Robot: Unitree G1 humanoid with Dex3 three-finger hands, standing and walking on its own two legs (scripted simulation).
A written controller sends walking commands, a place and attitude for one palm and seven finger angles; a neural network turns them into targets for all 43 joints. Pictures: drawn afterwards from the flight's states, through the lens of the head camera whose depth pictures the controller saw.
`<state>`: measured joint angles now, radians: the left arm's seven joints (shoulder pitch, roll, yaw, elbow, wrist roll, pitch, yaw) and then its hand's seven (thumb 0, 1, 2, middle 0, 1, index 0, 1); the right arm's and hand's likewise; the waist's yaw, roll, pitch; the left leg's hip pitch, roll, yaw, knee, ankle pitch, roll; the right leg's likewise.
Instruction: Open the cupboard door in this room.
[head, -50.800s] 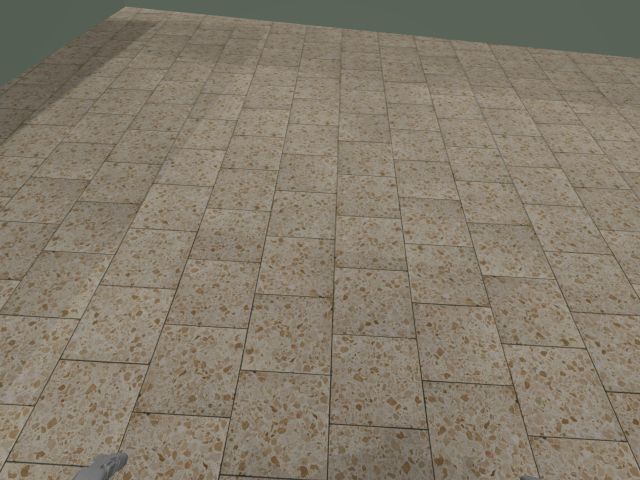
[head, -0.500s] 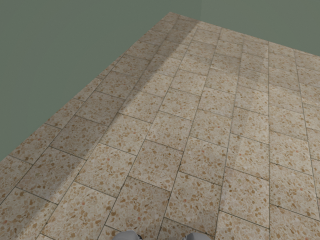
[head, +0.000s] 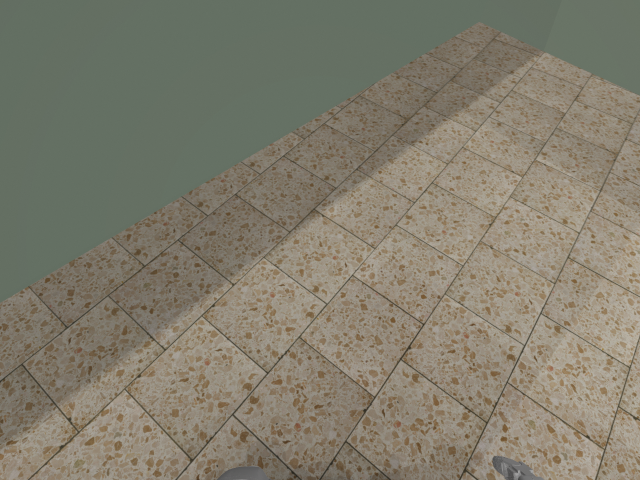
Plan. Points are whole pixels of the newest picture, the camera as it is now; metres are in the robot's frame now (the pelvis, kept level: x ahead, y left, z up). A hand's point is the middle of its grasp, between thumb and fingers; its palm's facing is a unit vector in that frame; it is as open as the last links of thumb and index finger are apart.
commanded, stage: turn to face it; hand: left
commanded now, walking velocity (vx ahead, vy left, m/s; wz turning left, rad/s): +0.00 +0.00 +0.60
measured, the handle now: out of the picture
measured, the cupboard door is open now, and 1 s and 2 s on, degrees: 51 51 51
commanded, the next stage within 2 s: none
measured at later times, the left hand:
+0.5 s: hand out of the picture +0.04 +0.16 -0.14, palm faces +0.30 -0.91 -0.28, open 7.4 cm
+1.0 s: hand out of the picture +0.01 +0.15 -0.15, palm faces +0.58 -0.76 -0.30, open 7.4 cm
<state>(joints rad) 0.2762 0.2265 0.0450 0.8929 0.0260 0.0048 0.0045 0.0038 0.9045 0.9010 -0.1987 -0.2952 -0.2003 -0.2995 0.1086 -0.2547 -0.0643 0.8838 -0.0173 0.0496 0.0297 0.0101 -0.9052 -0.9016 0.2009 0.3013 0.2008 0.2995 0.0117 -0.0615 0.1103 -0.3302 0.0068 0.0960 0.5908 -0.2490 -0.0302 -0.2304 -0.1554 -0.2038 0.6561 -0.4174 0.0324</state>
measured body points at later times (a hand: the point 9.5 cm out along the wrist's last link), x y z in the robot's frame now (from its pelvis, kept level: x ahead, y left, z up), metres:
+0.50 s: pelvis +0.02 -0.06 +0.01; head +0.07 -0.06 +0.46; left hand +0.02 +0.21 -0.12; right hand +0.19 -0.29 -0.13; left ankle -0.04 +0.07 -0.65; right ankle +0.04 -0.16 -0.73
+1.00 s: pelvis +0.05 -0.09 +0.00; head +0.10 -0.07 +0.44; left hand -0.02 +0.19 -0.13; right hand +0.27 -0.25 -0.15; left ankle -0.03 +0.05 -0.71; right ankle +0.13 -0.18 -0.73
